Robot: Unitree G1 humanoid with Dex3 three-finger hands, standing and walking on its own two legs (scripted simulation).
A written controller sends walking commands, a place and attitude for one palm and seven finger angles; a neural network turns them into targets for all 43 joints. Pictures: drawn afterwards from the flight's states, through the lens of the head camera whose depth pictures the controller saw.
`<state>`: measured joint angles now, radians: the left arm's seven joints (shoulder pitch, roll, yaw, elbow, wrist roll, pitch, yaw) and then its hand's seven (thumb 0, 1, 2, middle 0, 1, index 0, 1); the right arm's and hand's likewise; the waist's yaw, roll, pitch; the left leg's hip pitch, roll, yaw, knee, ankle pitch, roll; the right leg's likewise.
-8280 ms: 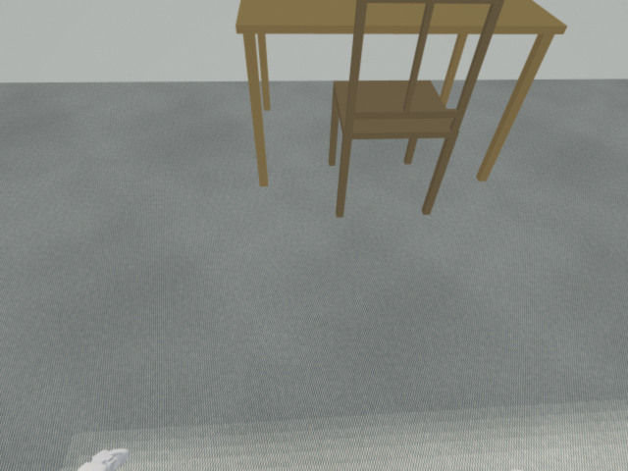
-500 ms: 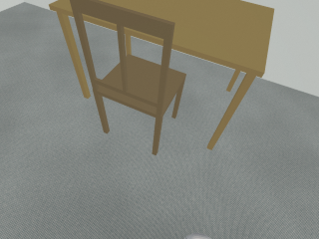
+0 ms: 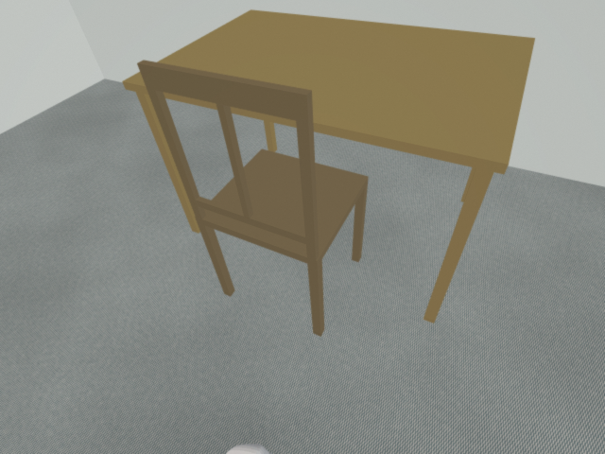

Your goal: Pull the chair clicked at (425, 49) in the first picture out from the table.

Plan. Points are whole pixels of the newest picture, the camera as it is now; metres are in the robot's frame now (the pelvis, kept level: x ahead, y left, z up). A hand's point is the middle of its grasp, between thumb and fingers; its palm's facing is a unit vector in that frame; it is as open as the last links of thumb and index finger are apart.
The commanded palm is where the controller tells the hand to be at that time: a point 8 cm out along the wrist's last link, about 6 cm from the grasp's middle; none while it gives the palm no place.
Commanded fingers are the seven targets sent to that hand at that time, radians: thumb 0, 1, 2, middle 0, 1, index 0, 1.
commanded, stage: take the last steps up to it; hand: left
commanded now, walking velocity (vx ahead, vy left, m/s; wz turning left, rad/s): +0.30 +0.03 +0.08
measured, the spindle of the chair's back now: (237, 166) +0.78 +0.21 -0.07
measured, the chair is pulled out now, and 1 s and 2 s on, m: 0.00 0.00 0.00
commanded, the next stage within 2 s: come to a stop and stand still in 0.70 s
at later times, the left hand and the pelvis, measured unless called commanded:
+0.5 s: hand out of the picture +0.14 +0.23 -0.19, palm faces +0.09 -0.98 -0.17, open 7.4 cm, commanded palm none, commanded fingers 0.00 0.90 0.90 -0.20 -0.30 -0.20 -0.30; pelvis +0.18 +0.06 -0.01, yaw +0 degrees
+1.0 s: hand (221, 320) +0.40 +0.20 -0.17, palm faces +0.00 -0.97 -0.25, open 7.2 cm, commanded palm none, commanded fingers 0.00 0.90 0.90 -0.20 -0.30 -0.20 -0.30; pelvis +0.32 +0.02 -0.01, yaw +0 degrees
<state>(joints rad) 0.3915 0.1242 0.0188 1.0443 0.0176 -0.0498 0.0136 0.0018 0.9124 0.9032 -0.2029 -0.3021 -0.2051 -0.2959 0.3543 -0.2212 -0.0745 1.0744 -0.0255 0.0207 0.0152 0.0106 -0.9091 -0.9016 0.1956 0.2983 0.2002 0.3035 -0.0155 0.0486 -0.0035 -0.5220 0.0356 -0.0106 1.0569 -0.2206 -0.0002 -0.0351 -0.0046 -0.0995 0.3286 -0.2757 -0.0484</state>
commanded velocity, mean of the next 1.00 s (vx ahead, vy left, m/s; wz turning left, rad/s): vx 0.12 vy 0.01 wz -0.01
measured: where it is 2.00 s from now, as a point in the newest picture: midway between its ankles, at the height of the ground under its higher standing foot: outside the picture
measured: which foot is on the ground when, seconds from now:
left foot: up 0.00-0.30, down 0.32-0.82, up 0.84-1.00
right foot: down 0.00-0.32, up 0.34-0.80, down 0.82-1.00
